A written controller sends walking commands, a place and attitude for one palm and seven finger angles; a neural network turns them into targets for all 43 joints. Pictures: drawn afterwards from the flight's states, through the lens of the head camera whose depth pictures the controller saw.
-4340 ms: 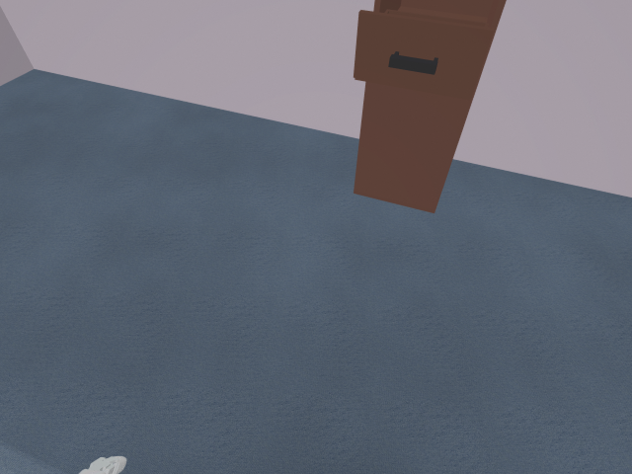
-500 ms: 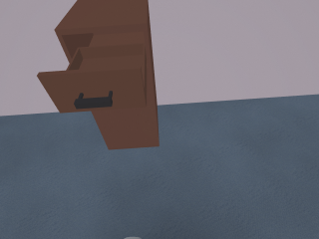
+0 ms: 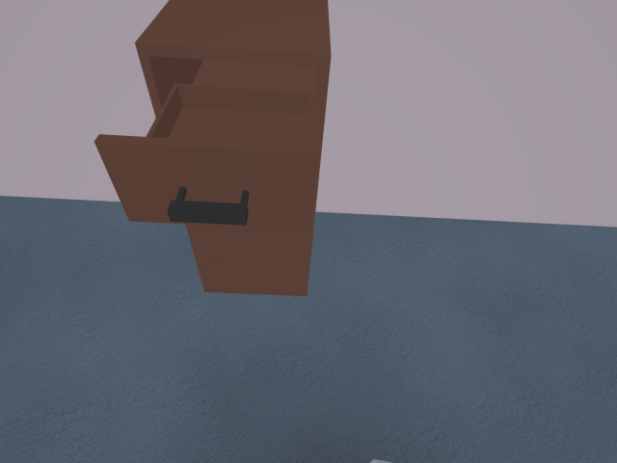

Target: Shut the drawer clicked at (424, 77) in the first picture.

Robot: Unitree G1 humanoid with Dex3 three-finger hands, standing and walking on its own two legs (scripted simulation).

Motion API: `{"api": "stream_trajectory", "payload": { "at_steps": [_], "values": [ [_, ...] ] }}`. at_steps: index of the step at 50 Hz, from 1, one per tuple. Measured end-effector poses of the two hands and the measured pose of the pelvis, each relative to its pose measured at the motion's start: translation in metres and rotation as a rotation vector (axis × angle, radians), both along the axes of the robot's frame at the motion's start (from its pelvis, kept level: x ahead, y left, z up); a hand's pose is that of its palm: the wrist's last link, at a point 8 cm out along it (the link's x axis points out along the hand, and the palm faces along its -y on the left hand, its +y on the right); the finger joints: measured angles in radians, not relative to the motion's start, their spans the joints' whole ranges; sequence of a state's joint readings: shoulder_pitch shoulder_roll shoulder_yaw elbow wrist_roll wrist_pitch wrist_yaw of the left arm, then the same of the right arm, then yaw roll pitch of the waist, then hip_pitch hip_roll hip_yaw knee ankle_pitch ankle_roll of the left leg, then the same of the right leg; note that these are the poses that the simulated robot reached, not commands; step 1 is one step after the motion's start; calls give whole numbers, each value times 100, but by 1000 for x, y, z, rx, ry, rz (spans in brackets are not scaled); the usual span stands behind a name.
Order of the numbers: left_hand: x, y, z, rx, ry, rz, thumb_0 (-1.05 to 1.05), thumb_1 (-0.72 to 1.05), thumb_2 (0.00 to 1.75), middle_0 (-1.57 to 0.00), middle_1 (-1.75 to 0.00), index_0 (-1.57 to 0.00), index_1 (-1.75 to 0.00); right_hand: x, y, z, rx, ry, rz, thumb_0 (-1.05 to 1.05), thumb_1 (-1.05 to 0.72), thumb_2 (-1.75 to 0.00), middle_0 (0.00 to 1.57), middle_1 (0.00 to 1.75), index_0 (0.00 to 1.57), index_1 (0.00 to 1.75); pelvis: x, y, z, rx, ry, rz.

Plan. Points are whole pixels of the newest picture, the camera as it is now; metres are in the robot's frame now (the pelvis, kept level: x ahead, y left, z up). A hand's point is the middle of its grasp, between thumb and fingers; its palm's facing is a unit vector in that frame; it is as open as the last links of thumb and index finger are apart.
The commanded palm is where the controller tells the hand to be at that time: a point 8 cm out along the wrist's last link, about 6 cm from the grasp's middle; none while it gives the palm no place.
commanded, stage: take the last steps up to it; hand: left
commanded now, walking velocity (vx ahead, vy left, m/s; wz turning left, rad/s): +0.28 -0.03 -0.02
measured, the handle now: (211, 203) +0.49 +0.21 +0.03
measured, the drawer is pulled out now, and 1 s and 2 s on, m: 0.30 0.30 0.30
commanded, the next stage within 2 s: come to a stop and stand still in 0.38 s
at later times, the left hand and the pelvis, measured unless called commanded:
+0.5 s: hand (222, 434) +0.19 +0.14 -0.18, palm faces +0.06 -0.98 -0.19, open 7.2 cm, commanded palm none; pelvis +0.15 -0.04 -0.01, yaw +1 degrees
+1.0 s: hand (218, 446) +0.18 +0.15 -0.18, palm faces +0.02 -0.97 -0.26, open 7.4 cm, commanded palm none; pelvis +0.14 -0.05 -0.01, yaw -2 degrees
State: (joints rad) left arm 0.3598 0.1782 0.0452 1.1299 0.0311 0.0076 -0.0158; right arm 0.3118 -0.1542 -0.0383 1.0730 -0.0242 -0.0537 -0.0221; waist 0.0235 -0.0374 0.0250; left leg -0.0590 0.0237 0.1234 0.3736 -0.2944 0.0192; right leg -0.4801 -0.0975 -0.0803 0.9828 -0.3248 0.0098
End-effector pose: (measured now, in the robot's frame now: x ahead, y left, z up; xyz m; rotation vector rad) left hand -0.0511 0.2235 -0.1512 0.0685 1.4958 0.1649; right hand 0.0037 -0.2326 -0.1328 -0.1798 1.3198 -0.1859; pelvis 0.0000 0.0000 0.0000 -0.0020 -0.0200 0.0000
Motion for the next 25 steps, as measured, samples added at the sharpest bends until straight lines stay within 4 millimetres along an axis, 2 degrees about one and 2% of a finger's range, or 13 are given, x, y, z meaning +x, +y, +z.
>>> {"api": "stream_trajectory", "payload": {
  "at_steps": [4, 7, 10, 12, 15, 18, 22, 25],
  "values": [
    [81, 0, 2, 23, -132, -44, 1, 91, 90, -20, -30, -19, -30, -23, 0, -6, 29, 119, -45, 0, -93, -90, 20, 30, 20, 30, 24, -7, -1, 7, -4, -5],
    [145, -7, 4, 44, -218, -95, 1, 91, 90, -20, -30, -19, -30, -32, -1, -13, 59, 191, -90, 0, -92, -90, 20, 30, 20, 30, 45, -17, -7, 12, -8, -14],
    [204, -18, 3, 71, -307, -139, 1, 91, 90, -20, -30, -19, -30, -32, -7, -27, 90, 251, -125, 1, -92, -90, 20, 30, 20, 30, 70, -33, -19, 17, -11, -15],
    [231, -25, 0, 89, -367, -143, 0, 91, 90, -20, -30, -20, -30, -23, -14, -36, 106, 279, -128, 1, -91, -90, 20, 30, 20, 30, 83, -42, -27, 16, -15, -8],
    [247, -35, 5, 88, -386, -128, 0, 91, 90, -20, -30, -20, -30, 10, -24, -37, 100, 252, -114, 1, -91, -90, 20, 30, 20, 30, 98, -46, -24, -4, -26, 4],
    [247, -44, 8, 74, -350, -114, 0, 91, 90, -20, -30, -20, -30, 60, -33, -31, 83, 163, -82, 1, -91, -90, 20, 30, 20, 30, 112, -47, -15, -13, -22, 11],
    [243, -36, 9, 81, -303, -77, -1, 94, 90, -20, -30, -20, -30, 127, -34, -20, 67, 32, -39, 1, -91, -90, 20, 30, 20, 30, 131, -45, -7, -20, -10, 17],
    [236, -31, 3, 59, -257, -54, -1, 94, 90, -20, -30, -20, -30, 165, -34, -12, 32, -21, -5, 2, -94, -90, 20, 30, 20, 30, 146, -37, -6, -30, -10, 17]
  ]
}}
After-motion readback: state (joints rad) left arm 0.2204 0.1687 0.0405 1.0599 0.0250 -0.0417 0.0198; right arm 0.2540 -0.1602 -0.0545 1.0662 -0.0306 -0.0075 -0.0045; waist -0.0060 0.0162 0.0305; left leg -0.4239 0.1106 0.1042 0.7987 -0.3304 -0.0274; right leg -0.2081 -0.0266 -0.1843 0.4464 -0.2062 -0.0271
